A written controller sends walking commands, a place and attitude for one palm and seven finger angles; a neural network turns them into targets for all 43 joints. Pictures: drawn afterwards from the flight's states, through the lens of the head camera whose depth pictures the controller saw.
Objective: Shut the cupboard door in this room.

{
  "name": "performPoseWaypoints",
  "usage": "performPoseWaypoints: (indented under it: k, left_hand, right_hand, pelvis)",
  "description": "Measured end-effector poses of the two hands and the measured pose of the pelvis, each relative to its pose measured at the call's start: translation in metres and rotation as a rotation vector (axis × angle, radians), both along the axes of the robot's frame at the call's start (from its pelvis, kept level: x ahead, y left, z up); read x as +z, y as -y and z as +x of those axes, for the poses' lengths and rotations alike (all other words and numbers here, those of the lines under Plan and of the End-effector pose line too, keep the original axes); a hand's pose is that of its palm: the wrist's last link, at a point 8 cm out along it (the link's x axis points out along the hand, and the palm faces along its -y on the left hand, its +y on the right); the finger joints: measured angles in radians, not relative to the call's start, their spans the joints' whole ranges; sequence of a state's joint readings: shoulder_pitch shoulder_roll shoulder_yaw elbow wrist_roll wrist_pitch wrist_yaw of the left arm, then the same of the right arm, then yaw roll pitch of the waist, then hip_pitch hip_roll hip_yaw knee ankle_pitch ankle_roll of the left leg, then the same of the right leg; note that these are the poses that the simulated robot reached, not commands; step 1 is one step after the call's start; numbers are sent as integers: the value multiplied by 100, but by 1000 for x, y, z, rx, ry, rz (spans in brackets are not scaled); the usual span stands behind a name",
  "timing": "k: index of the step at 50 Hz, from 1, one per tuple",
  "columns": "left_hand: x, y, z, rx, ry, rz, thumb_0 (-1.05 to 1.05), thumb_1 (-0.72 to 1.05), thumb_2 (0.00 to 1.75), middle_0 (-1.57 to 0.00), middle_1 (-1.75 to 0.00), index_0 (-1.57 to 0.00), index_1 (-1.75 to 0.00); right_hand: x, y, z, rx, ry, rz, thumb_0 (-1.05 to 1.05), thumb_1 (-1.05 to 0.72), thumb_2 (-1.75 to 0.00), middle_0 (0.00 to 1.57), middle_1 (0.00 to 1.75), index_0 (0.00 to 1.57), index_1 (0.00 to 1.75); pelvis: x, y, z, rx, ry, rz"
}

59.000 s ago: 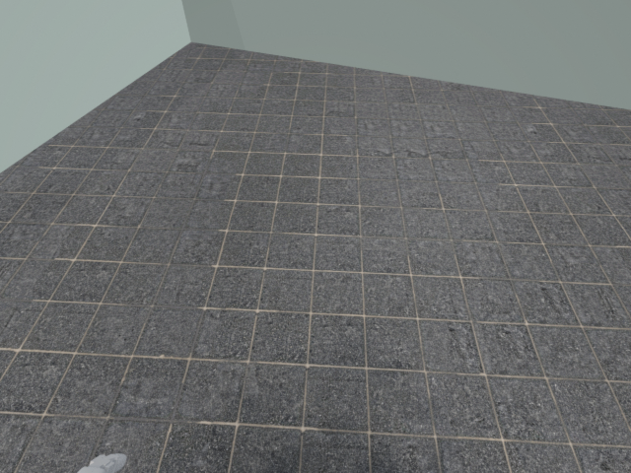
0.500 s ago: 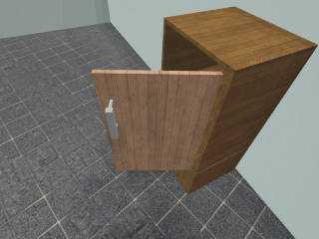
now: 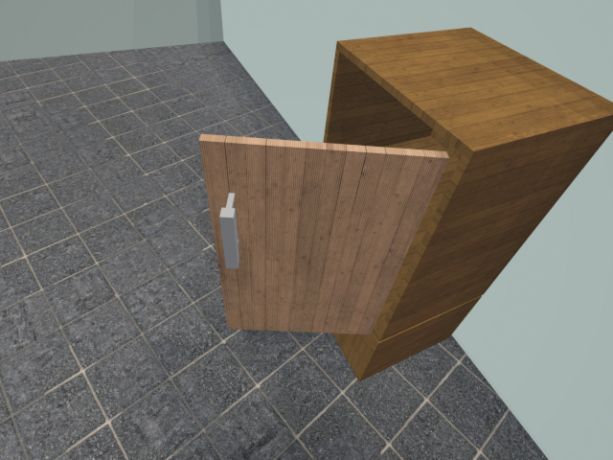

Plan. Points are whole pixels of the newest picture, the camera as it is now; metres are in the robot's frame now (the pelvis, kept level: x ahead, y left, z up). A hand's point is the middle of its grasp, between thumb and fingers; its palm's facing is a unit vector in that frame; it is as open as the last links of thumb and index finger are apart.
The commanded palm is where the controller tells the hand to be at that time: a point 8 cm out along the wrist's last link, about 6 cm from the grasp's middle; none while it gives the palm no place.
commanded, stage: look again from close up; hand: left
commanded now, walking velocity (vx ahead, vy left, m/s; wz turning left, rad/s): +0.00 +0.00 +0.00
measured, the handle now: (231, 231) +0.48 +0.17 -0.03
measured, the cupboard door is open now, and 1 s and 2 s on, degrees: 64 64 64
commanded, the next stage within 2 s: raise the hand and make a fist in 0.44 s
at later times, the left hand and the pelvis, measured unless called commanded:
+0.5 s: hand out of the picture +0.00 +0.15 -0.18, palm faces +0.01 -0.99 -0.15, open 7.4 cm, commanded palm none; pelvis +0.01 -0.01 +0.00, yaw +0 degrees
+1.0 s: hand (208, 454) +0.15 +0.14 -0.09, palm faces +0.16 -0.99 +0.00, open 6.0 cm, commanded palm +0.14 +0.19 -0.06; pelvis +0.00 -0.06 -0.11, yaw +2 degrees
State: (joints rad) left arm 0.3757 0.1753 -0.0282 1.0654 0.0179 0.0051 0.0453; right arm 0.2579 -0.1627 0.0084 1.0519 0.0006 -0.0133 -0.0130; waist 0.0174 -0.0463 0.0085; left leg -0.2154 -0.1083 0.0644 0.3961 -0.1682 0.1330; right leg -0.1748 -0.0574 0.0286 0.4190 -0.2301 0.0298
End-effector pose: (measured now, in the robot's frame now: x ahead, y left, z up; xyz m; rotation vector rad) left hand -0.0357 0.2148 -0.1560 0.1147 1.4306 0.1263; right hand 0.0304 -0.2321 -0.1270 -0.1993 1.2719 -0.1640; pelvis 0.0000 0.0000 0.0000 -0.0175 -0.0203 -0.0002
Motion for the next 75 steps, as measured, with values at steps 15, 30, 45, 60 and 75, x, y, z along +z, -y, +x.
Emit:
performPoseWaypoints:
  k: [15, 30, 45, 60, 75]
  left_hand:
    - [2, 7, 24, -13, 31, 3, 0, 91, 90, -20, -30, -20, -30]
    - [21, 8, 68, 60, 199, 37, 2, 92, 90, -20, -30, -20, -30]
    - [95, 31, 198, -79, 1429, -119, 1, 92, 90, -36, -47, -36, -47]
    - [104, 30, 195, -106, 1414, -23, 2, 90, 90, -63, -77, -63, -77]
    - [113, 19, 211, -76, 1381, -48, 2, 90, 90, -90, -107, -90, -106]
  right_hand:
    - [-4, 2, -15, -30, -59, 16, 1, -91, -90, 20, 30, 20, 30]
    - [0, 12, -13, -30, 18, -1, 1, -92, -90, 20, 30, 20, 30]
    - [6, 80, 156, 172, 791, -79, 1, -91, -90, 20, 30, 20, 30]
    - [-51, 37, 200, 250, 684, 66, 1, -90, -90, 20, 30, 20, 30]
    - [-47, 66, 141, 114, 529, -49, 2, -90, -90, 20, 30, 20, 30]
  pelvis:
    - [1, 7, 7, -3, -3, 6]
    - [-1, 19, 8, 18, -2, 8]
    - [-96, 53, -13, 14, -230, 24]
    - [-116, 74, 3, 52, -322, -32]
    - [-99, 53, 10, 23, -317, -19]
